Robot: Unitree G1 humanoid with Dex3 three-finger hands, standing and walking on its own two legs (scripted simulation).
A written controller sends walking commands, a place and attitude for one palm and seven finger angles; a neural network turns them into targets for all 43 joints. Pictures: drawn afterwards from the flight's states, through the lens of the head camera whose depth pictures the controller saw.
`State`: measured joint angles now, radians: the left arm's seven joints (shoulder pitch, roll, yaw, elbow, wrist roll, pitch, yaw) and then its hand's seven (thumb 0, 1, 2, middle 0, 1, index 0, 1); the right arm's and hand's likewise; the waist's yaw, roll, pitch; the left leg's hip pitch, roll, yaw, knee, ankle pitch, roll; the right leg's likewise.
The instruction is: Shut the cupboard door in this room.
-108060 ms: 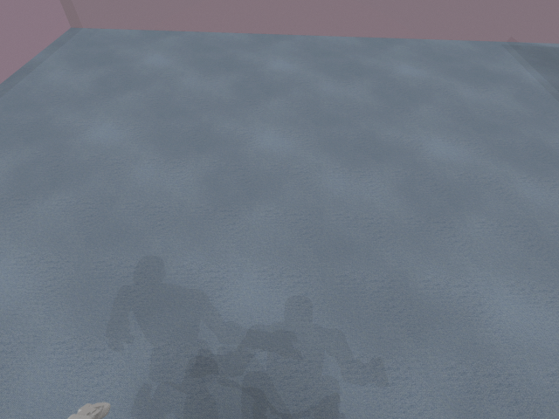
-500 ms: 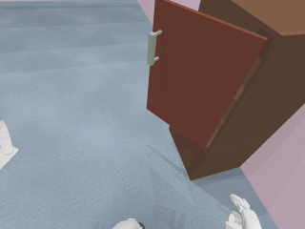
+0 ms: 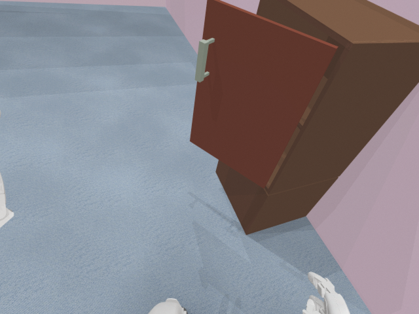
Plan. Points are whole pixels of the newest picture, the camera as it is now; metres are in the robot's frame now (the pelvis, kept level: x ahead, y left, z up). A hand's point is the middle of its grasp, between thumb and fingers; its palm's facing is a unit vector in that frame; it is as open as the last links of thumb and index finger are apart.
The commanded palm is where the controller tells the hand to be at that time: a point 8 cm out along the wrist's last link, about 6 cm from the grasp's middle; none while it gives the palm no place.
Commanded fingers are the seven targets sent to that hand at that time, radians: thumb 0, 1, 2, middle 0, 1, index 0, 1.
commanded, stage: stop stepping back and stand still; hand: left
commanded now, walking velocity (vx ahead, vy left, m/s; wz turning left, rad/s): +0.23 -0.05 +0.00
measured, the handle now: (205, 60) +0.85 +0.08 +0.08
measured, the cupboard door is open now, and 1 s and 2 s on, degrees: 33 33 33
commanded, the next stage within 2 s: let the arm hang, fingers relaxed in 0.70 s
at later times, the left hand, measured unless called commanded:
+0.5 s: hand out of the picture +0.08 +0.39 +0.20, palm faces +0.55 -0.77 -0.33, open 7.4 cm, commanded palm +0.01 +0.40 +0.20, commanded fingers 0.00 0.90 0.90 -0.20 -0.30 -0.20 -0.30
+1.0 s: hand out of the picture +0.03 +0.32 -0.11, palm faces +0.13 -0.95 -0.28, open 7.4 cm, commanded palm none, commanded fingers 0.00 0.90 0.90 -0.20 -0.30 -0.20 -0.30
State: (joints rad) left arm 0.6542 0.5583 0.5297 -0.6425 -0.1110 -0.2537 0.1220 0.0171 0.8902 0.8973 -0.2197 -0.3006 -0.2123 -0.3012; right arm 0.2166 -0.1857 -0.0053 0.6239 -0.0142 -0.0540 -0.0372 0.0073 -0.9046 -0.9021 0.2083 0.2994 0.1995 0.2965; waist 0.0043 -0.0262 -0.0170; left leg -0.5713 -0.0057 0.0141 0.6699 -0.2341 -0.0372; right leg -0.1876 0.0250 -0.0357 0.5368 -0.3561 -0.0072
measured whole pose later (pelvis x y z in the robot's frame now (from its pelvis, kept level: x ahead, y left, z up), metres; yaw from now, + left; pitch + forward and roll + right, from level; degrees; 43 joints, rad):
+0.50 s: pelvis -0.12 +0.10 +0.00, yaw +2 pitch -2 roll -3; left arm 0.40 0.43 0.49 -0.49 -0.05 -0.18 0.18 0.01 0.89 0.90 -0.21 -0.30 -0.21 -0.30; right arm 0.23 -0.17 0.00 0.66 0.00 -0.05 -0.06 0.01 -0.91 -0.90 0.21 0.30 0.20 0.30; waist -0.02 -0.05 0.00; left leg -0.36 0.04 0.01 0.70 -0.30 0.03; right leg -0.44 0.02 -0.01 0.98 -0.46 -0.02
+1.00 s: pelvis -0.12 +0.11 -0.01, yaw +4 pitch -1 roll +0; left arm 0.27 0.21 0.07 0.54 0.03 0.09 0.01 0.01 0.91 0.90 -0.20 -0.30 -0.19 -0.30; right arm 0.21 -0.26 -0.01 0.79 -0.04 0.02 0.00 0.01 -0.91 -0.90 0.21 0.30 0.20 0.30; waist -0.04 0.03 -0.03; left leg -0.42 0.02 0.08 0.77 -0.34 0.04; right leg -0.24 -0.03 -0.13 0.75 -0.49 -0.02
